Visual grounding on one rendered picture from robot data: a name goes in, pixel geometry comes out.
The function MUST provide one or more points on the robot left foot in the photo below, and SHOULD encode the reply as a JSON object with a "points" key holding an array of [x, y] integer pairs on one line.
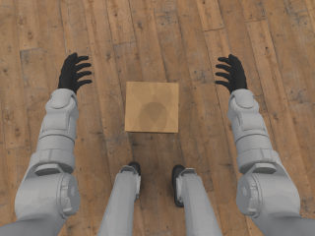
{"points": [[136, 166]]}

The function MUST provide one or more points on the right robot upper arm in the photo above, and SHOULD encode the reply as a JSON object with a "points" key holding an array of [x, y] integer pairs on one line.
{"points": [[272, 203]]}

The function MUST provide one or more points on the carton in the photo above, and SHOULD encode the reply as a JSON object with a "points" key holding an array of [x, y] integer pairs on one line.
{"points": [[151, 108]]}

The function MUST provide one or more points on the left robot upper arm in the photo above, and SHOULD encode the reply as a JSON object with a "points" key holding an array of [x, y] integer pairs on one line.
{"points": [[43, 205]]}

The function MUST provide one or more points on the left robot hand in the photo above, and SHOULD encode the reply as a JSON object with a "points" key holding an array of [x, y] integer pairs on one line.
{"points": [[68, 78]]}

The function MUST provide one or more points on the right robot hand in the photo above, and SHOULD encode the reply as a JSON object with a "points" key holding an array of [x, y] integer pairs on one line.
{"points": [[236, 77]]}

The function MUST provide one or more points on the right robot forearm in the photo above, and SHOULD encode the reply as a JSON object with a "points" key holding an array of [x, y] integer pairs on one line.
{"points": [[255, 153]]}

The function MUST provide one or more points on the left robot forearm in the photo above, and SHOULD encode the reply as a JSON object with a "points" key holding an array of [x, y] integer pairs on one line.
{"points": [[57, 136]]}

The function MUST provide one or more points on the right robot shin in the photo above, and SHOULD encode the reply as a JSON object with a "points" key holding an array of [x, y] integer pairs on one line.
{"points": [[189, 171]]}

